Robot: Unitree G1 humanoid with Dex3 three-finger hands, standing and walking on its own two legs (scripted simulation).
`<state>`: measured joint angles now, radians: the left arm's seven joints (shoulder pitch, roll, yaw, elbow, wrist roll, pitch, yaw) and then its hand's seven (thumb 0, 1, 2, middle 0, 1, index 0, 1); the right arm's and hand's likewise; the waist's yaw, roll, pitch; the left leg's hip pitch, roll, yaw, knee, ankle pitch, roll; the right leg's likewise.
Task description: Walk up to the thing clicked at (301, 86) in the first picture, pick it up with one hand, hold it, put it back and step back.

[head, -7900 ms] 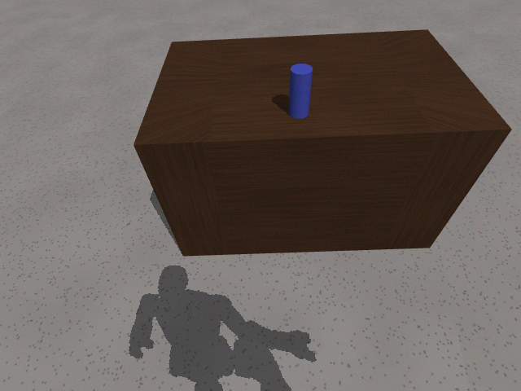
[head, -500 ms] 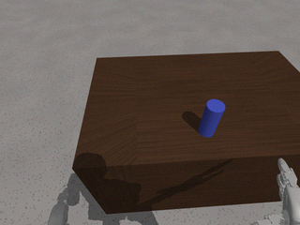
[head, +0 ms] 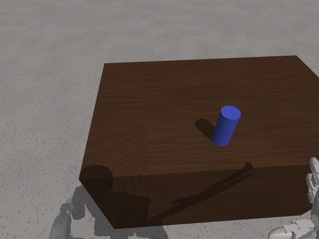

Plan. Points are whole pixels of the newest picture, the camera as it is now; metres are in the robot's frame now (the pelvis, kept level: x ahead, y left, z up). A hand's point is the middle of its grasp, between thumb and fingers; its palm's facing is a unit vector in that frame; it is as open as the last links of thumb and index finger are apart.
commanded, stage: go down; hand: right
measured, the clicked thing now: (225, 127) +0.48 -0.20 -0.05
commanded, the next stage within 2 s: none
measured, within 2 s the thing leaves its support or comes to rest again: neither
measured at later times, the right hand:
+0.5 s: hand (301, 155) +0.30 -0.32 +0.05, palm faces +0.17 +0.99 -0.01, open 17.7 cm
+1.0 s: hand (308, 141) +0.33 -0.35 +0.06, palm faces +0.16 +0.99 +0.01, open 17.6 cm
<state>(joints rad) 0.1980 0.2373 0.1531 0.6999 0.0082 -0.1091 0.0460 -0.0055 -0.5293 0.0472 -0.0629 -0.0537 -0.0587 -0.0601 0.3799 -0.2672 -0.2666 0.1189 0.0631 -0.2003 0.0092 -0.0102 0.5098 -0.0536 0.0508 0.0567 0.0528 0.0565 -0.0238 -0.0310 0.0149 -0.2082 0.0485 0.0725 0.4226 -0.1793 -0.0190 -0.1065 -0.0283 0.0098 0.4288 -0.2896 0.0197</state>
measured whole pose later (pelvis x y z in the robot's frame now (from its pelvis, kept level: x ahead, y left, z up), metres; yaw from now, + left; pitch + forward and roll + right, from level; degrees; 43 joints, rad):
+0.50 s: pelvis -0.01 -0.02 -0.01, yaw +1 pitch +3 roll +1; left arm 0.21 0.23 0.04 0.71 -0.03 -0.16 0.13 -0.01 -0.52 0.03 -0.06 -0.05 -0.06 -0.06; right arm -0.17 -0.47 -0.48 0.71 0.30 -0.30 0.42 -0.01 0.58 -0.04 0.04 0.05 0.04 0.05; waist 0.02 0.02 -0.02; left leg -0.36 0.06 0.05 0.50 -0.19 -0.04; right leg -0.28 -0.02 -0.01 0.57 -0.34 0.00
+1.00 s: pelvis -0.01 -0.01 -0.02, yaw +0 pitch +6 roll +2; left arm 0.21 0.23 -0.01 0.65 -0.02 -0.19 0.15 0.00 -0.53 0.04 -0.07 -0.06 -0.07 -0.06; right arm -0.35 -0.60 -0.54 0.89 0.30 -0.30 0.52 -0.01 0.55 -0.05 0.04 0.05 0.04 0.05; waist 0.05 0.03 -0.04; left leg -0.46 0.05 0.07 0.56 -0.21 -0.03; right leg -0.39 -0.03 0.02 0.65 -0.37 0.01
